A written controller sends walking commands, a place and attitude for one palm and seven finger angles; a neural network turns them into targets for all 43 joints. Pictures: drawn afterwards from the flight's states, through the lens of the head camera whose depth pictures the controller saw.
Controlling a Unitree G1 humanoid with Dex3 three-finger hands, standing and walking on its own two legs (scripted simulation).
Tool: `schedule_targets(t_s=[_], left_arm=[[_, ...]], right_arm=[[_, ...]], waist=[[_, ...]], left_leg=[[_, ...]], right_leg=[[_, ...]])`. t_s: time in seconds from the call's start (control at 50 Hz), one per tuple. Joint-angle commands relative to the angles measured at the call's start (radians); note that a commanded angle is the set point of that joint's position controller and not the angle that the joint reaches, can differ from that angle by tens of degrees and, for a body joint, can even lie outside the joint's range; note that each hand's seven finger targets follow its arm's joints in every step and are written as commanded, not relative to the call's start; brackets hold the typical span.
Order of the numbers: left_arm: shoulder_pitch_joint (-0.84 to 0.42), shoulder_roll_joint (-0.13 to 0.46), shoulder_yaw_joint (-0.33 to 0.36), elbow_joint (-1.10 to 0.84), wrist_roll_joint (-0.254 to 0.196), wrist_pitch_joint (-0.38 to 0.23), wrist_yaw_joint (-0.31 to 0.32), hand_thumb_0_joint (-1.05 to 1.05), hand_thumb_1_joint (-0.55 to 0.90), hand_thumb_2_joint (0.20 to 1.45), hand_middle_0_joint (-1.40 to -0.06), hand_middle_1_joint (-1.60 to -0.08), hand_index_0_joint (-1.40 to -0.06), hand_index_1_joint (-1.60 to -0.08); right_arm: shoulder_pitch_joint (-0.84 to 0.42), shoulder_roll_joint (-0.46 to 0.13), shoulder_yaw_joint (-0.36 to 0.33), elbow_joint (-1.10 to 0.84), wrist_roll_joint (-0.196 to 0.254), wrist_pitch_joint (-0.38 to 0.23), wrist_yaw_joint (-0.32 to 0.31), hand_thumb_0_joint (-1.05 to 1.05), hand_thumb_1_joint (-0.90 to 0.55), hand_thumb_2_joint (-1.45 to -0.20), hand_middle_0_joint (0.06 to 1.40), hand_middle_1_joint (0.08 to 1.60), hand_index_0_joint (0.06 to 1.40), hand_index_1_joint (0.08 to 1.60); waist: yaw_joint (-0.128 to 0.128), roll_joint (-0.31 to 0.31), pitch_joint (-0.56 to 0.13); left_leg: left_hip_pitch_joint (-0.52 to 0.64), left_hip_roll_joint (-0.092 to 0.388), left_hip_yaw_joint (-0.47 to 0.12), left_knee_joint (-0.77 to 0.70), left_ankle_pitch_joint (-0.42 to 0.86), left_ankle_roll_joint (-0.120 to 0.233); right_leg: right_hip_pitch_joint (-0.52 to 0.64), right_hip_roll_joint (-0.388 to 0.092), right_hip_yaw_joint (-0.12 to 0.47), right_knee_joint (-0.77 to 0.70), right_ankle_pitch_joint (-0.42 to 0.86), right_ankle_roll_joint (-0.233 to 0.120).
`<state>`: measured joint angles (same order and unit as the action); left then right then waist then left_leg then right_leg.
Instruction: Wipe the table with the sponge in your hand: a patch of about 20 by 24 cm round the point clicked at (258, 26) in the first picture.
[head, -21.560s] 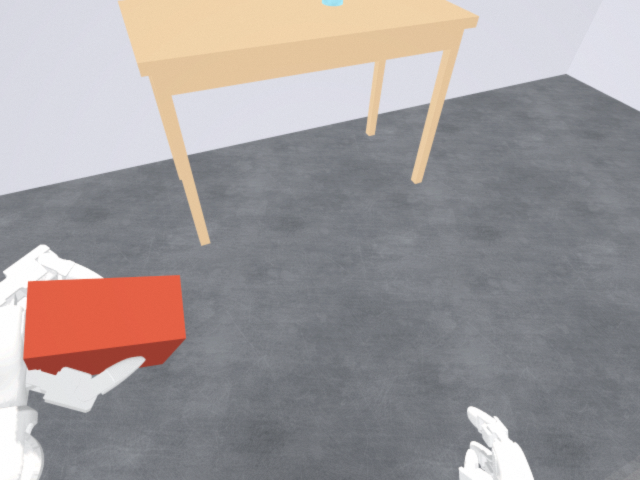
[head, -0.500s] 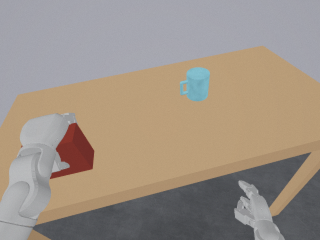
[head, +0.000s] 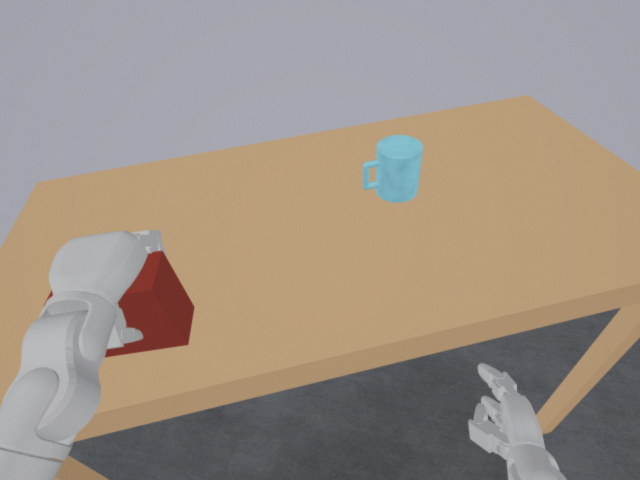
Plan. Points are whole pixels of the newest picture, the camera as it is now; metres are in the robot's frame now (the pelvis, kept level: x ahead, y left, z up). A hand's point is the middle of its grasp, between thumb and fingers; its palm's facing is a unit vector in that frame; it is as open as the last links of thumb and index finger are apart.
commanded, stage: lower the sponge onto the table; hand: left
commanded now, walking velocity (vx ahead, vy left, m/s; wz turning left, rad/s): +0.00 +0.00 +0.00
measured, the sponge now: (135, 315) +0.25 +0.29 +0.09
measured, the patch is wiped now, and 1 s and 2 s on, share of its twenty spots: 0.00 0.00 0.15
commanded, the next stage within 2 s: wipe forward along the first lane in 1.64 s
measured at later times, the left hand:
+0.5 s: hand (125, 286) +0.26 +0.29 +0.13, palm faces +0.05 -0.04 -1.00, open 9.8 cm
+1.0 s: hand (110, 294) +0.25 +0.31 +0.12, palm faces +0.08 -0.05 -1.00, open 9.8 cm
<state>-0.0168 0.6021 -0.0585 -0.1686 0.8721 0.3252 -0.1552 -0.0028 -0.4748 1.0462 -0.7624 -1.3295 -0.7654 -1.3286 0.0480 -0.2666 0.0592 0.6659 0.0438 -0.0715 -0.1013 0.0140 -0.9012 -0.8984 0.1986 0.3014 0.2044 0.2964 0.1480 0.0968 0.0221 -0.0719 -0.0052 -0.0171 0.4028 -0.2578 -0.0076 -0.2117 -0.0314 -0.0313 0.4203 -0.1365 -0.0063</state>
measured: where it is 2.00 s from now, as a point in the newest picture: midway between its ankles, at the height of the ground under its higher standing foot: outside the picture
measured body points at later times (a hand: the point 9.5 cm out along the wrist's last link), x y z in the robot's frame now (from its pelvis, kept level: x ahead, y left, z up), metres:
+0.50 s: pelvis +0.01 +0.00 +0.00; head -0.01 -0.04 +0.45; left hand +0.25 +0.29 +0.19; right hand +0.25 -0.19 -0.08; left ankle -0.02 +0.13 -0.74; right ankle +0.06 -0.12 -0.74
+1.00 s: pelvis +0.01 +0.00 +0.00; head +0.00 -0.03 +0.45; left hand +0.24 +0.31 +0.18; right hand +0.25 -0.20 -0.08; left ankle -0.02 +0.13 -0.74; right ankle +0.06 -0.12 -0.74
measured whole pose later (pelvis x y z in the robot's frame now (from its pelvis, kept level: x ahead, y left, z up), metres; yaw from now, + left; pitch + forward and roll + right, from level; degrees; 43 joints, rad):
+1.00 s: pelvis +0.01 +0.00 +0.00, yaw -1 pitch -4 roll +0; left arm 0.06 0.57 0.02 -0.13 0.87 0.31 -0.04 0.00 -0.47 1.05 -0.76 -1.33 -0.77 -1.33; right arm 0.07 -0.26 0.04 0.68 0.04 -0.05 -0.07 0.01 -0.90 -0.90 0.20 0.30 0.20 0.30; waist 0.14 0.09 0.01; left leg -0.05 0.01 -0.01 0.39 -0.27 -0.01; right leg -0.19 -0.02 -0.02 0.39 -0.13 0.00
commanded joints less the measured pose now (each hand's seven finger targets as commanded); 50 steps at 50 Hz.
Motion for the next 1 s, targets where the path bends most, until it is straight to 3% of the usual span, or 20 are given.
schedule_targets(t_s=[0.0, 0.02, 0.04, 0.12, 0.18, 0.28, 0.32, 0.34, 0.42, 0.48, 0.52, 0.56, 0.62, 0.68, 0.72, 0.74, 0.82, 0.88, 0.92, 0.98], left_arm=[[-0.350, 0.297, 0.277, -0.106, 0.013, -0.012, 0.123, 0.000, 0.100, 1.300, -1.200, -1.600, -1.200, -1.600], [-0.333, 0.318, 0.307, -0.091, 0.007, 0.011, 0.130, 0.000, 0.100, 1.300, -1.200, -1.600, -1.200, -1.600], [-0.356, 0.275, 0.266, -0.069, 0.000, 0.027, 0.132, 0.000, 0.100, 1.300, -1.200, -1.600, -1.200, -1.600], [-0.270, 0.243, 0.238, -0.072, -0.006, 0.112, 0.099, 0.000, 0.100, 1.300, -1.200, -1.600, -1.200, -1.600], [-0.238, 0.171, 0.145, -0.140, -0.006, 0.129, 0.048, 0.000, 0.100, 1.300, -1.200, -1.600, -1.200, -1.600], [-0.267, 0.189, 0.129, -0.210, 0.033, 0.088, 0.017, 0.000, 0.100, 1.300, -1.200, -1.600, -1.200, -1.600], [-0.310, 0.285, 0.218, -0.236, 0.058, 0.058, 0.041, 0.000, 0.100, 1.300, -1.200, -1.600, -1.200, -1.600], [-0.334, 0.276, 0.219, -0.227, 0.059, 0.042, 0.057, 0.000, 0.100, 1.300, -1.200, -1.600, -1.200, -1.600], [-0.329, 0.318, 0.290, -0.173, 0.046, 0.013, 0.120, 0.000, 0.100, 1.300, -1.200, -1.600, -1.200, -1.600], [-0.290, 0.236, 0.239, -0.137, 0.017, 0.020, 0.141, 0.000, 0.100, 1.300, -1.200, -1.600, -1.200, -1.600], [-0.249, 0.238, 0.247, -0.097, 0.009, 0.055, 0.129, 0.000, 0.100, 1.300, -1.200, -1.600, -1.200, -1.600], [-0.223, 0.182, 0.186, -0.082, 0.004, 0.077, 0.104, 0.000, 0.100, 1.300, -1.200, -1.600, -1.200, -1.600], [-0.164, 0.197, 0.189, -0.110, 0.009, 0.095, 0.061, 0.000, 0.100, 1.300, -1.200, -1.600, -1.200, -1.600], [-0.187, 0.191, 0.157, -0.160, 0.018, 0.058, 0.038, 0.000, 0.100, 1.300, -1.200, -1.600, -1.200, -1.600], [-0.228, 0.238, 0.196, -0.227, 0.035, 0.017, 0.047, 0.000, 0.100, 1.300, -1.200, -1.600, -1.200, -1.600], [-0.235, 0.243, 0.207, -0.232, 0.037, -0.007, 0.060, 0.000, 0.100, 1.300, -1.200, -1.600, -1.200, -1.600], [-0.203, 0.300, 0.304, -0.221, 0.040, -0.057, 0.127, 0.000, 0.100, 1.300, -1.200, -1.600, -1.200, -1.600], [-0.165, 0.232, 0.276, -0.152, 0.025, -0.043, 0.169, 0.000, 0.100, 1.300, -1.200, -1.600, -1.200, -1.600], [-0.143, 0.233, 0.285, -0.124, 0.012, -0.009, 0.173, 0.000, 0.100, 1.300, -1.200, -1.600, -1.200, -1.600], [-0.160, 0.169, 0.200, -0.089, 0.007, 0.033, 0.152, 0.000, 0.100, 1.300, -1.200, -1.600, -1.200, -1.600]], right_arm=[[-0.186, -0.087, -0.044, -0.149, 0.002, -0.047, -0.008, 0.000, -0.900, -0.900, 0.200, 0.300, 0.200, 0.300], [-0.223, -0.090, -0.040, -0.151, 0.009, -0.047, -0.004, 0.000, -0.900, -0.900, 0.200, 0.300, 0.200, 0.300], [-0.211, -0.091, -0.040, -0.146, 0.008, -0.039, 0.002, 0.000, -0.900, -0.900, 0.200, 0.300, 0.200, 0.300], [-0.270, -0.099, -0.037, -0.170, 0.018, -0.027, 0.021, 0.000, -0.900, -0.900, 0.200, 0.300, 0.200, 0.300], [-0.248, -0.105, -0.038, -0.187, 0.017, -0.019, 0.029, 0.000, -0.900, -0.900, 0.200, 0.300, 0.200, 0.300], [-0.212, -0.102, -0.036, -0.197, 0.008, -0.026, 0.022, 0.000, -0.900, -0.900, 0.200, 0.300, 0.200, 0.300], [-0.230, -0.098, -0.034, -0.200, 0.009, -0.037, 0.013, 0.000, -0.900, -0.900, 0.200, 0.300, 0.200, 0.300], [-0.190, -0.093, -0.035, -0.196, -0.002, -0.041, 0.008, 0.000, -0.900, -0.900, 0.200, 0.300, 0.200, 0.300], [-0.211, -0.093, -0.042, -0.171, 0.005, -0.039, 0.006, 0.000, -0.900, -0.900, 0.200, 0.300, 0.200, 0.300], [-0.199, -0.089, -0.046, -0.161, 0.005, -0.035, 0.015, 0.000, -0.900, -0.900, 0.200, 0.300, 0.200, 0.300], [-0.237, -0.093, -0.042, -0.163, 0.012, -0.034, 0.016, 0.000, -0.900, -0.900, 0.200, 0.300, 0.200, 0.300], [-0.219, -0.099, -0.044, -0.164, 0.011, -0.026, 0.021, 0.000, -0.900, -0.900, 0.200, 0.300, 0.200, 0.300], [-0.249, -0.104, -0.040, -0.186, 0.017, -0.027, 0.022, 0.000, -0.900, -0.900, 0.200, 0.300, 0.200, 0.300], [-0.205, -0.106, -0.042, -0.187, 0.008, -0.025, 0.018, 0.000, -0.900, -0.900, 0.200, 0.300, 0.200, 0.300], [-0.224, -0.095, -0.036, -0.204, 0.010, -0.040, 0.012, 0.000, -0.900, -0.900, 0.200, 0.300, 0.200, 0.300], [-0.180, -0.093, -0.040, -0.200, -0.003, -0.045, 0.008, 0.000, -0.900, -0.900, 0.200, 0.300, 0.200, 0.300], [-0.184, -0.091, -0.049, -0.186, -0.003, -0.052, 0.005, 0.000, -0.900, -0.900, 0.200, 0.300, 0.200, 0.300], [-0.157, -0.092, -0.058, -0.163, -0.004, -0.037, 0.011, 0.000, -0.900, -0.900, 0.200, 0.300, 0.200, 0.300], [-0.206, -0.095, -0.054, -0.163, 0.006, -0.034, 0.017, 0.000, -0.900, -0.900, 0.200, 0.300, 0.200, 0.300], [-0.200, -0.106, -0.054, -0.155, 0.010, -0.020, 0.018, 0.000, -0.900, -0.900, 0.200, 0.300, 0.200, 0.300]], waist=[[0.002, -0.012, -0.194], [0.010, 0.017, -0.182], [0.003, -0.004, -0.187], [0.014, -0.016, -0.195], [-0.003, -0.049, -0.233], [-0.017, -0.075, -0.216], [-0.009, -0.061, -0.224], [-0.004, -0.080, -0.250], [0.004, -0.010, -0.217], [0.003, 0.024, -0.218], [0.000, 0.011, -0.181], [-0.006, -0.031, -0.184], [-0.011, -0.069, -0.193], [-0.021, -0.067, -0.208], [-0.021, -0.049, -0.223], [-0.011, -0.045, -0.256], [0.006, 0.010, -0.225], [0.005, -0.001, -0.210], [0.005, 0.014, -0.168], [-0.016, -0.031, -0.154]], left_leg=[[-0.091, -0.017, -0.019, -0.090, 0.181, 0.021], [-0.091, -0.019, -0.022, -0.088, 0.168, 0.017], [-0.114, -0.016, -0.007, -0.095, 0.175, 0.015], [-0.123, -0.018, -0.011, -0.090, 0.191, 0.017], [-0.109, -0.015, -0.007, -0.085, 0.226, 0.031], [-0.100, -0.011, -0.018, -0.086, 0.189, 0.045], [-0.090, -0.012, -0.031, -0.085, 0.174, 0.045], [-0.095, -0.016, -0.018, -0.080, 0.197, 0.045], [-0.072, -0.023, -0.025, -0.081, 0.200, 0.029], [-0.075, -0.018, -0.009, -0.085, 0.242, 0.020], [-0.085, -0.019, -0.011, -0.078, 0.212, 0.020], [-0.102, -0.015, -0.001, -0.080, 0.218, 0.025], [-0.102, -0.015, -0.012, -0.070, 0.200, 0.035], [-0.092, -0.015, -0.008, -0.070, 0.206, 0.045], [-0.073, -0.016, -0.024, -0.070, 0.194, 0.045], [-0.072, -0.017, -0.014, -0.064, 0.220, 0.048], [-0.058, -0.018, -0.030, -0.069, 0.245, 0.035], [-0.068, -0.013, -0.011, -0.072, 0.293, 0.021], [-0.077, -0.015, -0.015, -0.072, 0.255, 0.018], [-0.098, -0.012, -0.001, -0.086, 0.221, 0.023]], right_leg=[[0.178, 0.019, 0.066, -0.077, -0.025, -0.065], [0.170, 0.029, 0.111, -0.084, -0.046, -0.078], [0.187, 0.015, 0.070, -0.072, -0.033, -0.068], [0.191, 0.018, 0.083, -0.057, -0.006, -0.067], [0.201, 0.010, 0.026, -0.044, 0.052, -0.048], [0.166, 0.017, 0.020, -0.046, 0.006, -0.046], [0.167, 0.035, 0.071, -0.046, -0.020, -0.062], [0.190, 0.021, 0.036, -0.039, -0.014, -0.059], [0.178, 0.040, 0.105, -0.073, -0.016, -0.076], [0.201, 0.020, 0.066, -0.070, 0.036, -0.068], [0.174, 0.027, 0.097, -0.076, 0.007, -0.073], [0.184, 0.013, 0.050, -0.066, 0.025, -0.058], [0.174, 0.022, 0.071, -0.058, 0.018, -0.058], [0.170, 0.016, 0.026, -0.055, 0.024, -0.044], [0.166, 0.033, 0.065, -0.056, 0.003, -0.057], [0.192, 0.020, 0.032, -0.045, 0.016, -0.055], [0.190, 0.040, 0.088, -0.065, 0.033, -0.073], [0.202, 0.026, 0.055, -0.068, 0.080, -0.067], [0.176, 0.034, 0.091, -0.078, 0.040, -0.074], [0.166, 0.021, 0.037, -0.079, 0.022, -0.053]])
